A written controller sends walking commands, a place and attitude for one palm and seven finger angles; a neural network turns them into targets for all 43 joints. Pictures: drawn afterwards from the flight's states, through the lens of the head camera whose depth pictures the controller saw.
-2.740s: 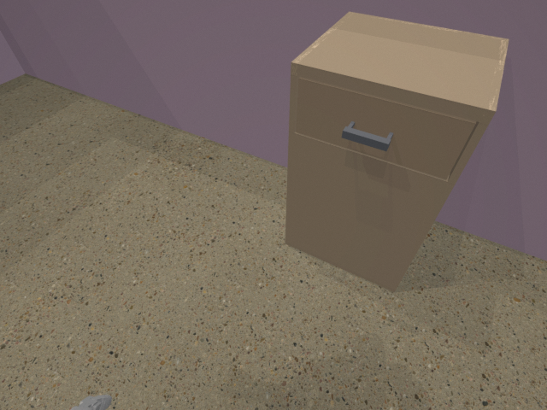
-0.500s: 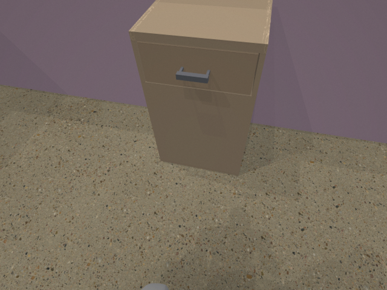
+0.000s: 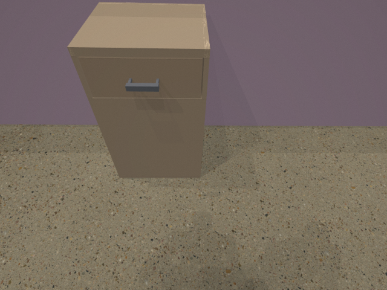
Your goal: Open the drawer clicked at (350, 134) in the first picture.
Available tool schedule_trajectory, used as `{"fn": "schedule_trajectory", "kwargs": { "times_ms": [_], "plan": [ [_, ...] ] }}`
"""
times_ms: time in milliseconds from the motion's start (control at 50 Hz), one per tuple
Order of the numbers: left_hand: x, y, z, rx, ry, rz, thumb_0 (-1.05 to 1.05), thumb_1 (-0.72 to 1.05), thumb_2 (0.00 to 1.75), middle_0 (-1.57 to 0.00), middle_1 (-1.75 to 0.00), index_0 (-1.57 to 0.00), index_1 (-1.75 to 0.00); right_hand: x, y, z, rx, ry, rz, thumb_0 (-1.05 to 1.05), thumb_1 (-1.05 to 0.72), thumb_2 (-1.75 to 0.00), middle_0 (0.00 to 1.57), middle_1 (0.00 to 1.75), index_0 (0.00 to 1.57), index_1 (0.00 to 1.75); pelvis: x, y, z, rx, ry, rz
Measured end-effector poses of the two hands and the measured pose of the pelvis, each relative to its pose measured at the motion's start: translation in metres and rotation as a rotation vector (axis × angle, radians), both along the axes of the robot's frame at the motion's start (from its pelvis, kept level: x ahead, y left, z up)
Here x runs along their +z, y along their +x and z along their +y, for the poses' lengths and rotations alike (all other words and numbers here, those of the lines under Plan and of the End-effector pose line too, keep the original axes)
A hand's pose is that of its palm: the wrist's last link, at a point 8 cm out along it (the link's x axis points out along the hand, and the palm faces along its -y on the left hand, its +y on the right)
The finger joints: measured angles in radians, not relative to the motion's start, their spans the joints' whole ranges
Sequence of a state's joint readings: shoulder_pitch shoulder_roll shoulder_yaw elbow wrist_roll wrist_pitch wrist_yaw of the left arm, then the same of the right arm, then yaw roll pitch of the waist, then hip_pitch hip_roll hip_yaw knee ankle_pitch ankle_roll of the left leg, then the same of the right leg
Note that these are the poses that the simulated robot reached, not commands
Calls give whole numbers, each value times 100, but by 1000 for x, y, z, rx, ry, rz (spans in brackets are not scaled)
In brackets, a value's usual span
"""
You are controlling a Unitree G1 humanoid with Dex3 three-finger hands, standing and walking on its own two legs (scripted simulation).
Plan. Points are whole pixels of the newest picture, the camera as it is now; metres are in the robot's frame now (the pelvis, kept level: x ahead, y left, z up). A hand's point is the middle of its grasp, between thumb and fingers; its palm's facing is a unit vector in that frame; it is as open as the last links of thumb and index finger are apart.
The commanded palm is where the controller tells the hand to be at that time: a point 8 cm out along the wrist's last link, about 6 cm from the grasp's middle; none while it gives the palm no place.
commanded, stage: take the last steps up to it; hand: left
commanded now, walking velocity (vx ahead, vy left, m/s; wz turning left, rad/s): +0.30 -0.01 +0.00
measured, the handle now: (143, 83) +0.83 +0.21 -0.06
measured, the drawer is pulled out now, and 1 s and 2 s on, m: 0.00 0.00 0.00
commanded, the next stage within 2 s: come to a stop and stand still in 0.72 s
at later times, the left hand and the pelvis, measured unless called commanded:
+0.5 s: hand out of the picture +0.08 +0.19 -0.20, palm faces +0.05 -0.99 -0.15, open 7.3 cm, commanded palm none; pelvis +0.15 +0.02 -0.02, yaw -1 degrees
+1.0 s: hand (141, 211) +0.36 +0.16 -0.17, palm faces +0.05 -0.97 -0.26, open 7.1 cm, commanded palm none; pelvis +0.30 -0.03 -0.01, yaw +1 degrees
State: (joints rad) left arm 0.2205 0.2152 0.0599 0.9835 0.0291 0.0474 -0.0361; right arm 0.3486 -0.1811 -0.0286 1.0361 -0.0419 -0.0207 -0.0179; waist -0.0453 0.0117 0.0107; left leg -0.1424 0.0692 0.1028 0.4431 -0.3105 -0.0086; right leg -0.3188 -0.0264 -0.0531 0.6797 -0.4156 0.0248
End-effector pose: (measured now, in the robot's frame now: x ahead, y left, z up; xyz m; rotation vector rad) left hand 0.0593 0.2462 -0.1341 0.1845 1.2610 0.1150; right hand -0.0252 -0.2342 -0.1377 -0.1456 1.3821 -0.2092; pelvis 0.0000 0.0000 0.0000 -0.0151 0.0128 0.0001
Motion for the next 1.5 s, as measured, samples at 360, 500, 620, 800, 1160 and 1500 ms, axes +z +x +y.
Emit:
{"fn": "schedule_trajectory", "kwargs": {
  "times_ms": [360,500,620,800,1160,1500],
  "plan": [
    [-22,-14,-22,117,-33,200,0,93,90,-20,-30,-20,-30,-5,143,-2,46,23,-76,1,-91,-90,20,30,19,30,-9,97,0,19,-7,-27],
    [-38,23,-1,118,-62,278,1,91,90,-20,-29,-20,-30,-9,221,28,59,-5,-193,0,-91,-90,20,30,19,30,-21,146,24,-11,5,-43],
    [-17,118,3,95,-55,104,1,91,90,-19,-29,-20,-30,-1,226,35,32,11,-107,0,-94,-90,20,30,20,30,-2,184,27,-6,19,-29],
    [-2,227,-10,33,18,19,1,94,90,-19,-29,-20,-30,-19,231,35,-50,112,38,0,-92,-90,20,30,20,30,-4,247,2,-15,48,-27],
    [-2,293,-29,105,45,23,0,93,90,-20,-30,-20,-30,-15,389,-14,66,35,-38,1,-92,-90,20,30,19,30,-2,309,-15,22,37,-17],
    [-16,265,31,103,4,90,0,91,90,-19,-29,-20,-30,16,413,35,120,-32,-186,0,-91,-90,20,30,20,30,1,302,25,2,0,-5]
  ]
}}
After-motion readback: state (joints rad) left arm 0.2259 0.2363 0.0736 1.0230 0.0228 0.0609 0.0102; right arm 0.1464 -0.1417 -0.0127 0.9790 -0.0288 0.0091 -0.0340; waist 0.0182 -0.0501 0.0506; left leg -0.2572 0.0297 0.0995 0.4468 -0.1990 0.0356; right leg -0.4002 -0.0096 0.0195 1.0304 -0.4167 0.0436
